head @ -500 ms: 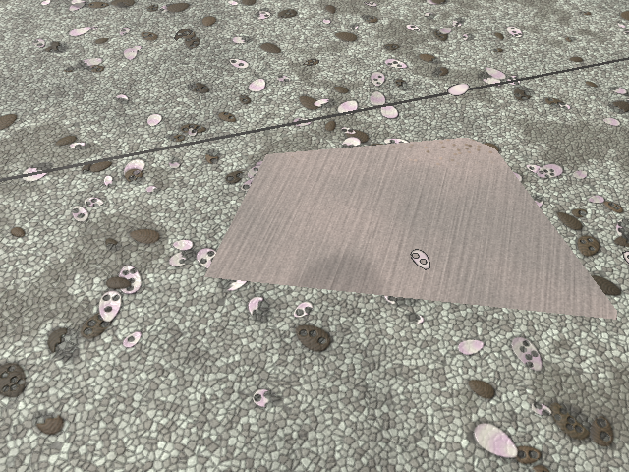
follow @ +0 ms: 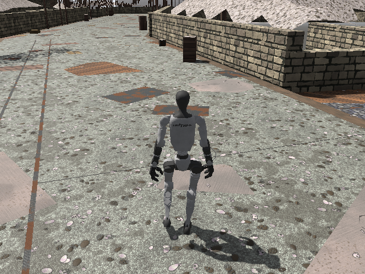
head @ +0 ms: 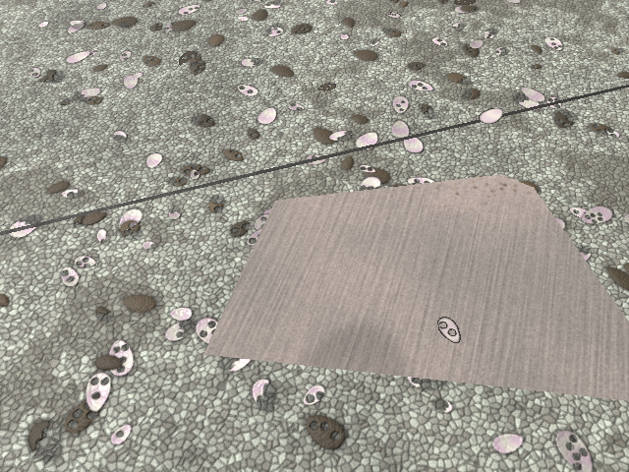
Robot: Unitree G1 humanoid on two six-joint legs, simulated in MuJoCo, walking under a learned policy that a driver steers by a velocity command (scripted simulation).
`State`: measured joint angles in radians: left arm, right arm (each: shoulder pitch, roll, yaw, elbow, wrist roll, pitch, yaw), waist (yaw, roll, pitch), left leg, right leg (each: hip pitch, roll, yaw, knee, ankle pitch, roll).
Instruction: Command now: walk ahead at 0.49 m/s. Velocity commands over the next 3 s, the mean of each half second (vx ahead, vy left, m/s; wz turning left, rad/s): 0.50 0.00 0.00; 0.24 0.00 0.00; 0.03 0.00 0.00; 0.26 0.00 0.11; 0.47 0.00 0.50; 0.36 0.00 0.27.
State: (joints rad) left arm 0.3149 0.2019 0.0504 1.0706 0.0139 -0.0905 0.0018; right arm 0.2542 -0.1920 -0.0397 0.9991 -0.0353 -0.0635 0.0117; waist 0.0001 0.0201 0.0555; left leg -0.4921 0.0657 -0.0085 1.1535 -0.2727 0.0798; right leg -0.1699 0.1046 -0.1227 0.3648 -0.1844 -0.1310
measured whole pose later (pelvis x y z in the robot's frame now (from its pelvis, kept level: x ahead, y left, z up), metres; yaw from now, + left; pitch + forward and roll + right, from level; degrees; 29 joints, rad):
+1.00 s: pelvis +0.48 +0.02 +0.00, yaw +0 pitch -1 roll +0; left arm 0.21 0.15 0.01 1.02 0.02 -0.05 0.03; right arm 0.29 -0.16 -0.03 1.07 -0.03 -0.01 -0.03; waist -0.01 0.03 0.07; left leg -0.29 -0.01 0.00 0.88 -0.51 0.02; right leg -0.31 0.04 -0.10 0.44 -0.12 -0.10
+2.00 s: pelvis +0.62 +0.00 +0.00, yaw +4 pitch +0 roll +0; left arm 0.39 0.16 0.05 1.05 0.02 -0.09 0.02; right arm 0.33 -0.19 -0.06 1.05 -0.03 -0.05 0.02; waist 0.00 0.03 0.00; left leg -0.44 0.02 0.00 1.06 -0.29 0.10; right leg -0.10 0.02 -0.15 0.36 -0.27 -0.07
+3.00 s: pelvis +1.14 +0.13 -0.01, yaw +27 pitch +0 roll +0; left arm 0.16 0.22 0.03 0.85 0.00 -0.06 -0.01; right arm 0.31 -0.24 -0.05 0.90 -0.03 -0.05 -0.02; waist -0.03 0.02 0.10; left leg -0.33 -0.09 -0.04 1.19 -0.43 0.02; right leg -0.38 0.07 -0.03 0.45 -0.08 -0.09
